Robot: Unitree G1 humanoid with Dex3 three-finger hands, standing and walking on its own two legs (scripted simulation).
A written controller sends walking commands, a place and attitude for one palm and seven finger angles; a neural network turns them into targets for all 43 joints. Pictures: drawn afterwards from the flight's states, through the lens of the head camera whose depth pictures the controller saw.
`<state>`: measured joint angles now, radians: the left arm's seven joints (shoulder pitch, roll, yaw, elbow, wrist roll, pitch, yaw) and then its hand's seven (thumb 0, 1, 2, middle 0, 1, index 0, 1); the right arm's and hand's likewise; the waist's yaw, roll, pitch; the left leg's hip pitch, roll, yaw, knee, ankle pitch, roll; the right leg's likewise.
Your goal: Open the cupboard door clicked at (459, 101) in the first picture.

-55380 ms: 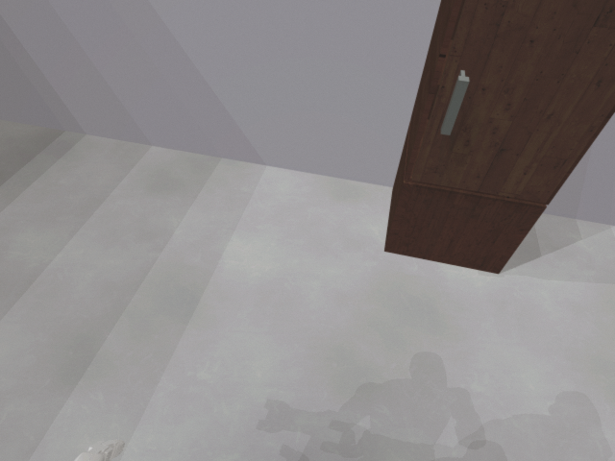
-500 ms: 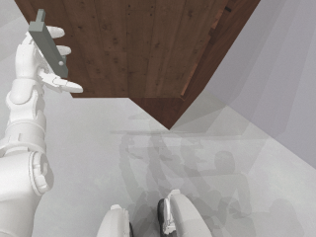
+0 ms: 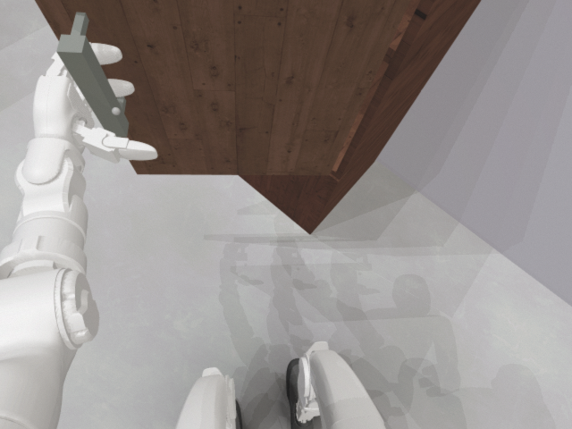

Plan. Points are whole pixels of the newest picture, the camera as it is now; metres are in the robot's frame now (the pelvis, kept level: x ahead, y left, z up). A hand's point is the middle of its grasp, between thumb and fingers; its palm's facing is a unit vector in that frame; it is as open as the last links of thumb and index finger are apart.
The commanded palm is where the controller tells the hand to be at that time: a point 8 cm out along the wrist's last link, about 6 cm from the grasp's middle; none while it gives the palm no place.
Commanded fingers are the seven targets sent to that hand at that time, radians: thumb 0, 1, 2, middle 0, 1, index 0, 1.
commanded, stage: close the thumb around the handle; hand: left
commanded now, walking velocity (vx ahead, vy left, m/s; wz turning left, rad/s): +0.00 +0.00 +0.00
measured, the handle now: (101, 80) +0.57 +0.20 +0.05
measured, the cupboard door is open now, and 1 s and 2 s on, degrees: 43 48 83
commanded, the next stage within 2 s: pull the door open along its arc in 0.56 s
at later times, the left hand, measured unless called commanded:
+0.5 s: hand (115, 109) +0.53 +0.18 +0.05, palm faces -0.05 -1.00 -0.02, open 5.8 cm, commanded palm +0.51 +0.21 +0.05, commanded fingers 0.00 0.90 0.90 -0.40 -1.35 -0.40 -1.35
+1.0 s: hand (115, 132) +0.49 +0.18 +0.05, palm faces -0.07 -1.00 -0.01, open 6.0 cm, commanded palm +0.43 +0.22 +0.05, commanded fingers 0.00 0.90 0.90 -0.40 -1.35 -0.40 -1.35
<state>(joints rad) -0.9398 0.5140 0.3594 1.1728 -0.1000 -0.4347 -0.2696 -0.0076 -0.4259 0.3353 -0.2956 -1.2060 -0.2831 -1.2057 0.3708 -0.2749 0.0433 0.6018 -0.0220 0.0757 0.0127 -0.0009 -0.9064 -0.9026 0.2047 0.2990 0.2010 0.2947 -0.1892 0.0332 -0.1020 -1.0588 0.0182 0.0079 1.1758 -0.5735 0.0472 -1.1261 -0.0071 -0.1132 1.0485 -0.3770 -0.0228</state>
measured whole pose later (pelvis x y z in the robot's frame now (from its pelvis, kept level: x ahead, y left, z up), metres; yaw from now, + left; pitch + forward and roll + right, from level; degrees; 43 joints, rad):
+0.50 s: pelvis +0.00 +0.01 +0.00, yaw +0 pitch +26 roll -4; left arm -0.95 0.51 0.36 1.18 -0.10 -0.43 -0.27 0.01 0.70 0.82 -0.37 -1.33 -0.37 -1.33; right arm 0.38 -0.27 0.05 0.60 -0.02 0.08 0.01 0.00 -0.91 -0.90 0.21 0.30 0.20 0.29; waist -0.19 0.04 -0.10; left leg -1.06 0.02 0.01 1.18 -0.58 0.05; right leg -1.13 -0.01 -0.11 1.05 -0.38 -0.01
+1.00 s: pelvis +0.01 +0.01 +0.01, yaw -2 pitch +24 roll -3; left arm -0.66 0.42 0.37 0.91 -0.16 -0.42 -0.28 0.01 0.69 0.73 -0.35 -1.35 -0.36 -1.35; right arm 0.39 -0.26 0.03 0.55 0.01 0.10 0.03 0.00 -0.91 -0.90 0.20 0.30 0.20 0.29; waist -0.16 0.03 -0.12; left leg -0.95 0.03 0.05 1.09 -0.57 0.06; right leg -1.04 0.01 -0.07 0.99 -0.37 -0.01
